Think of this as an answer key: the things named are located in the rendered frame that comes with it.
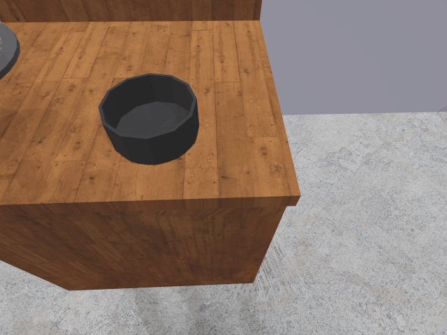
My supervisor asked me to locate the table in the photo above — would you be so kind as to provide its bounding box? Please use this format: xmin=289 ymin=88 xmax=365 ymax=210
xmin=0 ymin=0 xmax=301 ymax=291

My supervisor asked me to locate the pot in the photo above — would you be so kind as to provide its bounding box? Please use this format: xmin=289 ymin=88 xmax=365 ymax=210
xmin=98 ymin=73 xmax=199 ymax=165

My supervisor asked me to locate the lid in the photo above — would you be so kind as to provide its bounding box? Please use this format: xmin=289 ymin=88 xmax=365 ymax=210
xmin=0 ymin=23 xmax=20 ymax=79

